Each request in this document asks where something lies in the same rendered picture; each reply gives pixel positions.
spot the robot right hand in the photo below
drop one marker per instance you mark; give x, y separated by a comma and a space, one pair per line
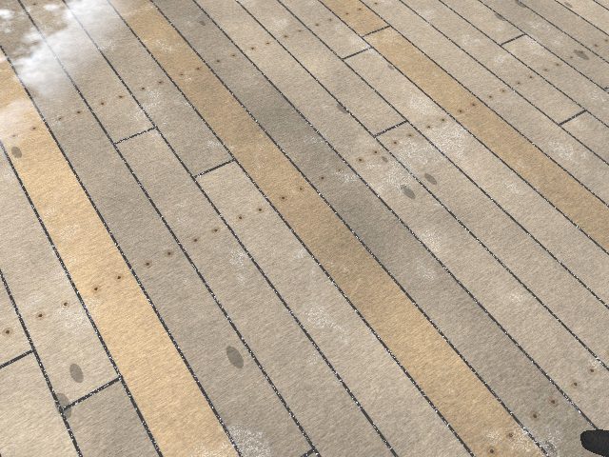
596, 441

